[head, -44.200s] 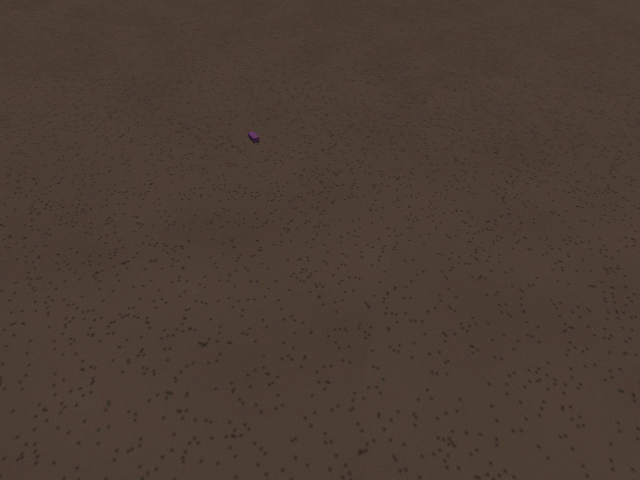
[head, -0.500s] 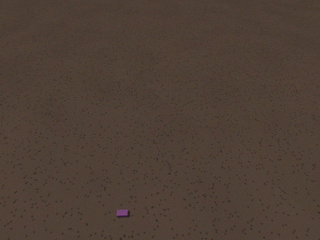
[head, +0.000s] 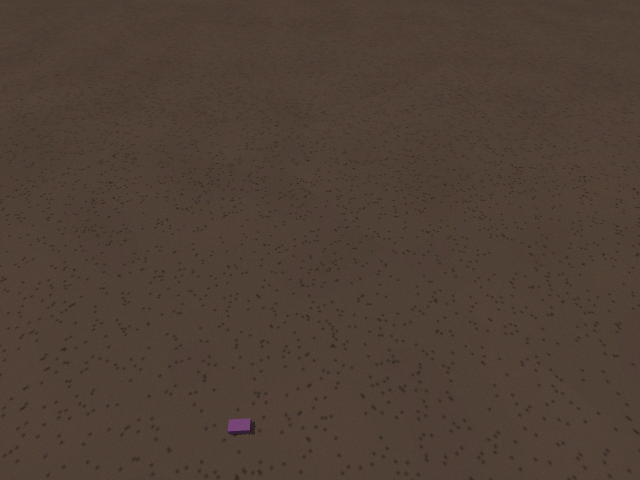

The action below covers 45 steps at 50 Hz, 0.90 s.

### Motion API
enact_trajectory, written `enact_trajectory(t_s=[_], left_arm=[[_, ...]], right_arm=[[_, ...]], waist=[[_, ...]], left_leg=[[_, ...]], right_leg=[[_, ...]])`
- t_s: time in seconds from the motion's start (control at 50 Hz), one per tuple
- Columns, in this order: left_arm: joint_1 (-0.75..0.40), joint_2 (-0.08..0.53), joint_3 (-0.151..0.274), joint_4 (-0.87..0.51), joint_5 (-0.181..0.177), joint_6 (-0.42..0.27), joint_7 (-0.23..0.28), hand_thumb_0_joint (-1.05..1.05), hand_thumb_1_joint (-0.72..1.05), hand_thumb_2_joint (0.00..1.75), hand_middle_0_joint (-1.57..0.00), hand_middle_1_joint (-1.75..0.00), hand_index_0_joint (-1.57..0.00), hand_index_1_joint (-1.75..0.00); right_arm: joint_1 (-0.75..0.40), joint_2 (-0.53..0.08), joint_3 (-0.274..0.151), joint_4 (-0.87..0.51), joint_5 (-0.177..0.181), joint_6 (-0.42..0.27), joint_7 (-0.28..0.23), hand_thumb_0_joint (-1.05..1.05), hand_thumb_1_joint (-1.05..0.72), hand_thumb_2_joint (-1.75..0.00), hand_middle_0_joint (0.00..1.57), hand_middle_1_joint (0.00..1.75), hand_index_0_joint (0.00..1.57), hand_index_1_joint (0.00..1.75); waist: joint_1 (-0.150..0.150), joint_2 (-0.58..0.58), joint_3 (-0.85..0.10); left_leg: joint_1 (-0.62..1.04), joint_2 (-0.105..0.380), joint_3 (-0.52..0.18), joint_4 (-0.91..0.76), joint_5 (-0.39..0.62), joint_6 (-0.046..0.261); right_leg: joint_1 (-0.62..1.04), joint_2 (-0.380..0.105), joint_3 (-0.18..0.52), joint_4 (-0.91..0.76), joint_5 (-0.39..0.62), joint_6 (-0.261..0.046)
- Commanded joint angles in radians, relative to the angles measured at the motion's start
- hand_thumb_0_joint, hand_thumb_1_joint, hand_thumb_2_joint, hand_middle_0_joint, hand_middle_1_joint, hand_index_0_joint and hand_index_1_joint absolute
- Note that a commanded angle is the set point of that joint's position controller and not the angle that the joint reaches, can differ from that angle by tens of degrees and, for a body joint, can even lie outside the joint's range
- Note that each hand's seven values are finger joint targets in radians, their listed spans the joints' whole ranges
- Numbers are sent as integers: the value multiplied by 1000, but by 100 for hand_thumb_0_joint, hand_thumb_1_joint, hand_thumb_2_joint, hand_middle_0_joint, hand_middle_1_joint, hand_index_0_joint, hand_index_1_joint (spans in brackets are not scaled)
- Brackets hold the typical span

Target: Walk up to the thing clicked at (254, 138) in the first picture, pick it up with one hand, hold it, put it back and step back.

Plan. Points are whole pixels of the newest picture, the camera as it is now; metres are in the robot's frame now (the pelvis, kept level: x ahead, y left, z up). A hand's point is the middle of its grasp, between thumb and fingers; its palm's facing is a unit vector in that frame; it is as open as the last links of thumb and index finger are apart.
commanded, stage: stand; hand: left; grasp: from above
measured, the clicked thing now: (239, 426) +0.43 +0.25 -0.77
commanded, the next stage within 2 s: step back in 1.34 s
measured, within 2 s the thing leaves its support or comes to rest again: neither
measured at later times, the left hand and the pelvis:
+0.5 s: hand out of the picture +0.08 +0.24 -0.16, palm faces +0.01 -0.94 -0.33, open 7.4 cm; pelvis +0.01 +0.00 +0.00, yaw +0 degrees
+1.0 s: hand out of the picture +0.09 +0.24 -0.16, palm faces +0.00 -0.94 -0.34, open 7.4 cm; pelvis +0.02 +0.00 +0.00, yaw -1 degrees
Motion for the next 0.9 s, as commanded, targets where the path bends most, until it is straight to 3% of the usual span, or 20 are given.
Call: enact_trajectory(t_s=[0.0,0.2,0.26,0.34,0.6,0.72,0.8,0.88], left_arm=[[-41,207,38,-49,-1,-19,8,0,90,90,-20,-30,-20,-30],[-51,196,33,-39,-2,-18,3,0,90,90,-20,-30,-20,-30],[-54,198,34,-43,-4,-19,3,0,90,90,-20,-30,-20,-30],[-60,199,34,-43,-7,-18,1,0,90,90,-20,-30,-20,-30],[-78,214,35,-48,-6,-20,0,0,90,90,-20,-30,-20,-30],[-72,213,33,-52,-8,-23,-1,0,90,90,-20,-30,-20,-30],[-74,218,33,-51,-10,-21,-5,0,90,90,-20,-30,-20,-30],[-82,222,33,-60,-8,-23,-4,0,90,90,-20,-30,-20,-30]], right_arm=[[-32,-176,-26,-54,3,-28,-7,0,-90,-90,20,30,20,30],[-38,-178,-19,-51,5,-26,-6,0,-90,-90,20,30,20,30],[-45,-185,-20,-49,5,-30,-8,0,-90,-90,20,30,20,30],[-46,-187,-17,-47,5,-32,-9,0,-90,-90,20,30,20,30],[-65,-200,-18,-48,7,-32,-6,0,-90,-90,20,30,20,30],[-76,-207,-20,-52,7,-35,-5,0,-90,-90,20,30,20,30],[-72,-204,-15,-47,8,-33,-4,0,-90,-90,20,30,20,30],[-82,-216,-19,-54,7,-34,-4,0,-90,-90,20,30,20,30]], waist=[[-1,-18,-27],[-5,-15,-28],[-3,-4,-54],[-2,-2,-61],[-7,-16,-60],[-5,-14,-91],[-5,-8,-67],[-6,-16,-90]], left_leg=[[-21,83,-83,-95,22,37],[-21,86,-75,-96,34,36],[-4,92,-74,-90,91,39],[4,96,-72,-93,119,37],[12,98,-72,-95,124,34],[42,104,-67,-82,196,37],[18,98,-66,-98,138,31],[39,108,-66,-85,177,37]], right_leg=[[-1,-89,87,-90,17,-33],[5,-85,82,-96,28,-32],[21,-91,82,-89,97,-34],[27,-90,79,-82,114,-32],[18,-91,79,-91,102,-31],[28,-95,74,-79,175,-33],[27,-94,78,-88,133,-32],[30,-100,79,-84,159,-36]])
